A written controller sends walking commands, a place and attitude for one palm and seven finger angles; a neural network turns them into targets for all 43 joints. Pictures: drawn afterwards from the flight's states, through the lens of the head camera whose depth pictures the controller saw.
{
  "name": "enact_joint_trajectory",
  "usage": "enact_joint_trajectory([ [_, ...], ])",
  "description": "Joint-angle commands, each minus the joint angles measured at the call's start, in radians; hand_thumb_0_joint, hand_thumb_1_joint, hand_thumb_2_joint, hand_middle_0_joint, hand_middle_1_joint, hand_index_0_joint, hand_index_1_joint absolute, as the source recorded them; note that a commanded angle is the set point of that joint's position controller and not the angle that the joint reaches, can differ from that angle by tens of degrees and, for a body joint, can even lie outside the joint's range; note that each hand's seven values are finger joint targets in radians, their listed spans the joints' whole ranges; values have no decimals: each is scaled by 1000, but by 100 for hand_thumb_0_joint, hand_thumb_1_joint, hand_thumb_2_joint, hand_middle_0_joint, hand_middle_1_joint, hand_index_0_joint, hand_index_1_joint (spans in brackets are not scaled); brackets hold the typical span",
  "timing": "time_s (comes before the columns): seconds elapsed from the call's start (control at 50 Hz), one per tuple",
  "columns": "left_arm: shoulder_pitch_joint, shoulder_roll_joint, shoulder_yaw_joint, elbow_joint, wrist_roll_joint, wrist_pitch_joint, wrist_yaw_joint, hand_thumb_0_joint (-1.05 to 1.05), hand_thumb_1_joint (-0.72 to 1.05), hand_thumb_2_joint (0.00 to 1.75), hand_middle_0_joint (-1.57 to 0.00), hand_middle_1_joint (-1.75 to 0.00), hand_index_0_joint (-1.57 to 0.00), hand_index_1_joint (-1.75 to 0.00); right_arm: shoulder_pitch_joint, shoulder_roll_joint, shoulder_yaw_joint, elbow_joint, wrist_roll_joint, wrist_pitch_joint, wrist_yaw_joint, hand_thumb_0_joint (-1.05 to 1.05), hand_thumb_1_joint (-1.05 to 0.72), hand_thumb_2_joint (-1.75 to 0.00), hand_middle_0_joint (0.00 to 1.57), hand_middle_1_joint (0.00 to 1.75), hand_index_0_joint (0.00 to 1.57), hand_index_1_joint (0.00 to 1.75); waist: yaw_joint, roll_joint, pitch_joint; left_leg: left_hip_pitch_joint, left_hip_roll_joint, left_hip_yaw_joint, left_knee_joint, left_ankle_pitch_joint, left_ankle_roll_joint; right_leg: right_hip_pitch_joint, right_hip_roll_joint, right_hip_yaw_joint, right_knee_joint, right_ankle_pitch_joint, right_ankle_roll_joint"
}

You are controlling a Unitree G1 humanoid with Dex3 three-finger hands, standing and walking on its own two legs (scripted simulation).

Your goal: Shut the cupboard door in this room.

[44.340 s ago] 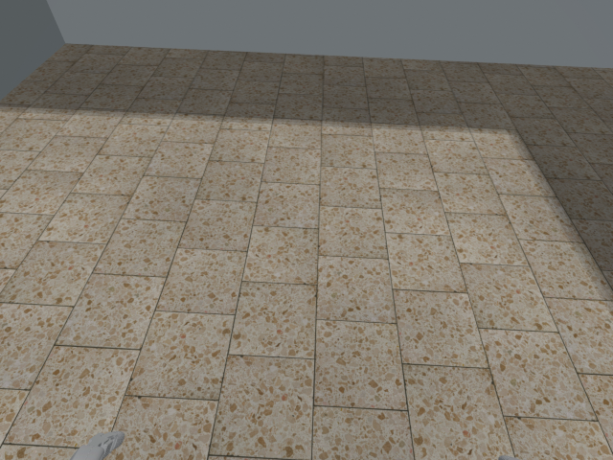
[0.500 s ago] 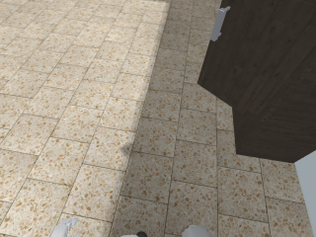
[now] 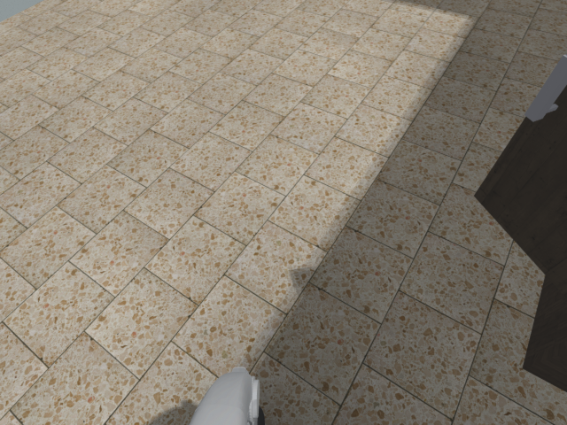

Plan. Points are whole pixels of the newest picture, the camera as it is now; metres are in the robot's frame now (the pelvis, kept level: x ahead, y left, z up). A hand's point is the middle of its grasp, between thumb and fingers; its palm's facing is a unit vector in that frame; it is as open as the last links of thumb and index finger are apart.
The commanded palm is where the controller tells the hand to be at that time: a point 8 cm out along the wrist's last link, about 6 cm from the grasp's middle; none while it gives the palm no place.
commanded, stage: walk to a spot facing it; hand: left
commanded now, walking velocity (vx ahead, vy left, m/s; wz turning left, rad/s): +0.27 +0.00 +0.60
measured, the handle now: (560, 86) +0.73 -0.50 +0.02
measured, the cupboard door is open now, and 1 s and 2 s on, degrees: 54 54 54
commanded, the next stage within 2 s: turn to face it in 0.82 s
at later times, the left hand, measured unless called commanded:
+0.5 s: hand (169, 328) +0.27 +0.24 -0.15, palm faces +0.24 -0.95 -0.20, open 7.3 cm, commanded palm none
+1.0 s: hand (178, 362) +0.22 +0.23 -0.20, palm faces +0.59 -0.78 -0.20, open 7.4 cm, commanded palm none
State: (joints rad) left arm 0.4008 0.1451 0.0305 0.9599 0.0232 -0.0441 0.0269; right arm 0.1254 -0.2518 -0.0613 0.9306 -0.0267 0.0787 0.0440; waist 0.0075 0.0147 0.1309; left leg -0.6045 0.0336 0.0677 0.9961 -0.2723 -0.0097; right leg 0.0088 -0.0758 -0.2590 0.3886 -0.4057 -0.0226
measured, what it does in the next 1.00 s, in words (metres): walks ahead, turning left: left foot, then right foot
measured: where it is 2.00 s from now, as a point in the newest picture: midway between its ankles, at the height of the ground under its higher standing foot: (288, 379)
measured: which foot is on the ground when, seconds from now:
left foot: up 0.00-0.14, down 0.16-0.62, up 0.64-0.96, down 0.98-1.00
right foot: down 0.00-0.14, up 0.16-0.60, down 0.62-0.98, up 1.00-1.00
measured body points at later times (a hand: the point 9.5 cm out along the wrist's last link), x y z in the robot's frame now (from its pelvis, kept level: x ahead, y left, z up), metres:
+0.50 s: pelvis +0.18 +0.02 +0.00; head +0.22 +0.04 +0.45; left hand +0.26 +0.29 -0.13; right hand +0.26 -0.22 -0.14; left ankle +0.11 +0.09 -0.74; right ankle +0.32 -0.14 -0.68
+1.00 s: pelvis +0.29 +0.03 -0.02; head +0.32 +0.09 +0.42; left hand +0.19 +0.27 -0.18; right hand +0.53 -0.12 -0.14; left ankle +0.27 +0.14 -0.74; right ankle +0.35 -0.10 -0.74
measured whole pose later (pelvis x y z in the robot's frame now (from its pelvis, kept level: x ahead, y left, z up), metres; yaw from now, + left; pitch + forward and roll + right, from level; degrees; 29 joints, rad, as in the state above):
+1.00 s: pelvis +0.29 +0.03 -0.02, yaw +34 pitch +0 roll -2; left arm 0.25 0.23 0.06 0.88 0.02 0.02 0.02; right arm 0.14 -0.24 -0.06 0.87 -0.02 0.03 0.03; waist 0.01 -0.05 0.11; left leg -0.40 0.04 0.08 0.69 -0.28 0.02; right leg -0.27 -0.19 -0.28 0.71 -0.40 0.06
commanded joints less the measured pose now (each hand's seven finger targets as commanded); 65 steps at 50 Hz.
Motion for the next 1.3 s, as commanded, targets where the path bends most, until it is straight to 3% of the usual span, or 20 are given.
enact_joint_trajectory([
  [0.0,132,185,43,-15,7,-19,5,0,90,90,-20,-30,-20,-30,-161,-2,16,-129,0,-52,10,0,-90,-90,20,30,20,30,31,-190,-39,-63,-43,89,-180,-24,29,141,-236,77,-6,1039,-30],
  [0.06,100,234,55,-25,3,-25,0,0,90,90,-20,-30,-20,-30,-62,-25,13,-111,-2,-71,0,0,-90,-90,20,30,20,30,-21,-202,-115,143,-117,161,-298,-83,78,129,-258,34,155,1280,-39],
  [0.1,62,254,58,-40,-6,-28,-8,0,90,90,-20,-30,-20,-30,120,-82,-6,-75,-9,-83,-12,0,-90,-90,20,30,20,30,-122,-161,-229,470,-124,130,-439,18,120,-31,-241,-14,455,1154,-6],
  [0.12,43,230,55,-65,-15,-32,-18,0,90,90,-20,-30,-20,-30,258,-169,-30,-52,-21,-91,-23,0,-90,-90,20,30,20,30,-190,-43,-339,784,68,-121,-482,205,212,-312,-177,-11,749,690,31],
  [0.14,-8,166,36,-124,-21,-29,-29,0,90,90,-20,-30,-20,-30,330,-279,-52,-41,-11,-95,-33,0,-90,-90,20,30,20,30,-189,163,-415,959,377,-572,-503,521,363,-638,-24,71,1055,-156,67],
  [0.18,-131,183,52,-179,-9,-6,-16,0,90,90,-20,-30,-20,-30,268,-249,-45,-40,8,-96,-47,0,-90,-90,20,30,20,30,-138,-26,-239,754,382,-468,-615,460,344,-724,-76,238,1080,-85,63],
  [0.26,-51,139,58,-106,11,38,-33,0,90,90,-20,-30,-20,-30,77,-121,-4,-78,4,-127,-58,0,-90,-90,20,30,20,30,-14,77,-71,371,185,-256,-723,254,201,-577,-85,257,858,74,91],
  [0.38,-204,147,62,-164,6,50,-46,0,90,90,-20,-30,-20,-30,112,-135,-21,-54,5,-125,-50,0,-90,-90,20,30,20,30,-14,95,-45,344,132,-266,-767,132,208,-584,-59,238,548,204,120],
  [0.48,-307,157,53,-210,-2,41,-41,0,90,90,-20,-30,-20,-30,176,-137,-34,-29,3,-109,-57,0,-90,-90,20,30,20,30,-38,127,-104,472,120,-270,-623,490,176,-523,20,199,334,215,116],
  [0.54,-212,177,55,-196,-5,21,-34,0,90,90,-20,-30,-20,-30,155,-137,-43,-37,9,-99,-62,0,-90,-90,20,30,20,30,12,124,-157,425,97,-287,-473,533,123,-278,56,198,135,269,91],
  [0.56,-128,207,65,-172,-6,12,-28,0,90,90,-20,-30,-20,-30,144,-122,-41,-42,18,-102,-58,0,-90,-90,20,30,20,30,57,65,-207,303,64,-270,-369,444,86,-60,4,241,60,381,70],
  [0.6,39,347,91,-136,4,3,-9,0,90,90,-20,-30,-20,-30,241,-51,-34,-62,31,-106,-60,0,-90,-90,20,30,20,30,87,-310,-442,47,-129,-80,200,-419,-14,259,-476,631,36,869,-138],
  [0.68,-184,208,57,-191,0,28,13,0,90,90,-20,-30,-20,-30,162,-47,-24,-55,14,-61,-44,0,-90,-90,20,30,20,30,4,-213,-209,10,26,-128,357,-227,-25,-103,-349,364,-26,570,-127],
  [0.76,-222,213,59,-196,5,27,8,0,90,90,-20,-30,-20,-30,148,-6,-11,-58,11,-33,-16,0,-90,-90,20,30,20,30,-39,-197,-153,104,31,-47,115,-156,-37,-225,-289,149,-28,566,-70],
  [0.92,-146,248,78,-150,5,37,-4,0,90,90,-20,-30,-20,-30,97,-19,-5,-97,8,-54,-13,0,-90,-90,20,30,20,30,-22,-160,-172,319,-21,44,-366,-9,-13,-227,-285,83,149,529,-35],
  [0.94,-128,217,67,-140,0,41,-4,0,90,90,-20,-30,-20,-30,157,-55,-10,-79,6,-67,-15,0,-90,-90,20,30,20,30,-49,-32,-214,491,17,-18,-510,163,-2,-324,-239,70,266,409,6],
  [0.96,-85,145,47,-151,-14,46,-4,0,90,90,-20,-30,-20,-30,230,-176,-32,-70,-5,-86,-27,0,-90,-90,20,30,20,30,-74,308,-297,653,295,-359,-567,573,110,-511,-83,37,464,-68,87],
  [0.98,-127,127,26,-161,-15,58,6,0,90,90,-20,-30,-20,-30,257,-222,-38,-57,3,-78,-50,0,-90,-90,20,30,20,30,-95,341,-330,626,393,-403,-588,823,207,-504,-30,171,598,-322,86],
  [1.1,-99,132,31,-38,-7,81,-12,0,90,90,-20,-30,-20,-30,41,-100,14,-74,0,-84,-85,0,-90,-90,20,30,20,30,-15,130,-175,471,284,-123,-631,515,169,-459,-6,276,627,-66,63],
  [1.28,-72,109,54,-55,2,92,-38,0,90,90,-20,-30,-20,-30,-4,-132,-24,-56,3,-49,-74,0,-90,-90,20,30,20,30,-1,126,-123,417,321,-26,-619,133,146,-366,41,163,357,28,59],
])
